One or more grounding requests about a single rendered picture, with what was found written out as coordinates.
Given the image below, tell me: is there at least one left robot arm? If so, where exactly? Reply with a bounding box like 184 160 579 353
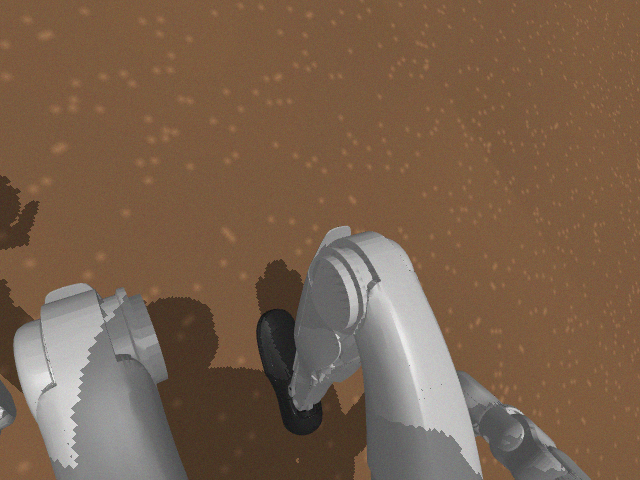
0 380 17 435

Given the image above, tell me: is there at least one right robot arm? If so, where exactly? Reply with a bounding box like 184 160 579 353
479 404 591 480

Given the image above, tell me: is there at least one right robot foot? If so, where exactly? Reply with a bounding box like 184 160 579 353
256 309 322 435

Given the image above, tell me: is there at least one right robot hand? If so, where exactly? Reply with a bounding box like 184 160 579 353
456 370 503 437

